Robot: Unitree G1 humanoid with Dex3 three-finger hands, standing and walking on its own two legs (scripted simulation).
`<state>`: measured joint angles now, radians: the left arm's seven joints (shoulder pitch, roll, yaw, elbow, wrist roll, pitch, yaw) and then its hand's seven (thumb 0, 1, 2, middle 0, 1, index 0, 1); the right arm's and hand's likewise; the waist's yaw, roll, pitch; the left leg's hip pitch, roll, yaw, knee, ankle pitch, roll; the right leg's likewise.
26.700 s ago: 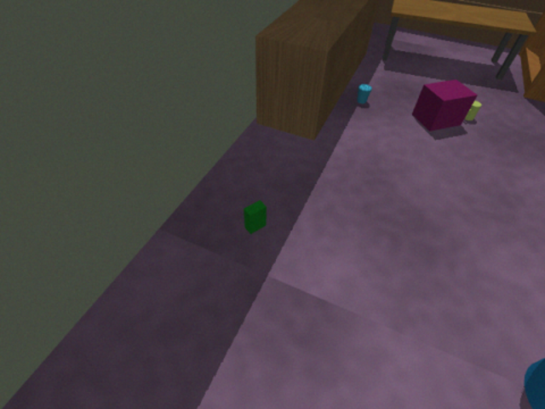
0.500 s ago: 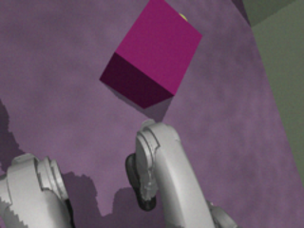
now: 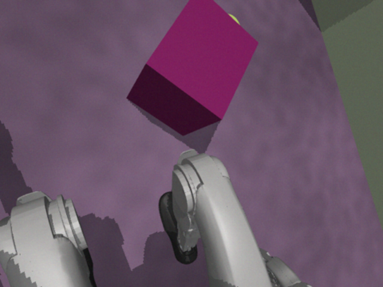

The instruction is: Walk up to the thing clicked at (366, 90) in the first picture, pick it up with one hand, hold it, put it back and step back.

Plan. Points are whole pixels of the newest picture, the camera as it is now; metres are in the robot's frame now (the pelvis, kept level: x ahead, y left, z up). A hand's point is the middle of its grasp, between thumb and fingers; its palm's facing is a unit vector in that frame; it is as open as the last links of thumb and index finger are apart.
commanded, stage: withdraw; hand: left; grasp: from above
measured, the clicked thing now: out of the picture +0.45 +0.33 -0.26
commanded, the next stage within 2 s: home in 0.98 s
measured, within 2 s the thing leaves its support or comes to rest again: rests again in 0.34 s
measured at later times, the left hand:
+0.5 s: hand out of the picture +0.45 +0.37 -0.07, palm faces -0.43 -0.08 -0.90, open 14.2 cm
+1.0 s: hand out of the picture +0.45 +0.34 -0.13, palm faces -0.43 -0.08 -0.90, open 13.8 cm
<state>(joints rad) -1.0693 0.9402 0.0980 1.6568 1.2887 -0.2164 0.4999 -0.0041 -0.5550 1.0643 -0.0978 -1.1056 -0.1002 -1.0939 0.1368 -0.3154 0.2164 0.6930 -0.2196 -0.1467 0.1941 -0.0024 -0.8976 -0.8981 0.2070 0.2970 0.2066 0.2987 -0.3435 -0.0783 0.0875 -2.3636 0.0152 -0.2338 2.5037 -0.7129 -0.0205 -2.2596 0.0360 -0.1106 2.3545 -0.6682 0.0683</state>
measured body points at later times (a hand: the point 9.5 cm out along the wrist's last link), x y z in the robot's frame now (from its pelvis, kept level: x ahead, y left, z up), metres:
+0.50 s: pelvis +0.00 +0.00 +0.05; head +0.23 +0.09 +0.43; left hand +0.47 +0.37 -0.02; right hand +0.09 -0.26 -0.06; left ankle +0.06 +0.13 -0.28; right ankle +0.11 -0.13 -0.28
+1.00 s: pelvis -0.02 +0.00 +0.03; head +0.22 +0.10 +0.40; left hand +0.47 +0.34 -0.08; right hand +0.04 -0.27 -0.05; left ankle +0.06 +0.13 -0.28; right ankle +0.11 -0.13 -0.28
